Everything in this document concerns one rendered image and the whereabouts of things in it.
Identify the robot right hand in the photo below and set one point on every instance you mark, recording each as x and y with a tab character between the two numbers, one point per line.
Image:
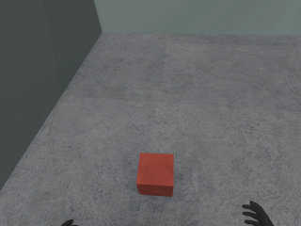
260	216

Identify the carton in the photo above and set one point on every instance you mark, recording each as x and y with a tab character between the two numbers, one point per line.
155	174

